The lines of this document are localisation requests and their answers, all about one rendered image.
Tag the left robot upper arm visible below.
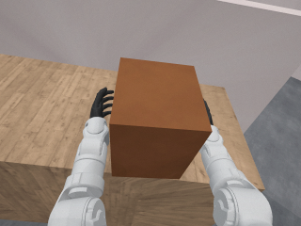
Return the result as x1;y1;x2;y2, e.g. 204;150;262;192
48;196;107;226

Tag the left robot hand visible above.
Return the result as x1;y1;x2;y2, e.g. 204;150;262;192
89;87;114;119

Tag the pedestal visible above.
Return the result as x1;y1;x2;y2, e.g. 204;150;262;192
0;54;265;226

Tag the left robot forearm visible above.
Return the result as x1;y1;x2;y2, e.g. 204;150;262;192
47;117;110;226

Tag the right robot upper arm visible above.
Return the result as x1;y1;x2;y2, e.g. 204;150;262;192
213;186;273;226

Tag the carton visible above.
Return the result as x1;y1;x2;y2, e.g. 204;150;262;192
109;57;213;180

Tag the right robot hand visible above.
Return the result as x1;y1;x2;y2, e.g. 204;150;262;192
203;99;214;125

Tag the right robot forearm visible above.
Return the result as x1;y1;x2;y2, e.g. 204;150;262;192
199;125;273;224

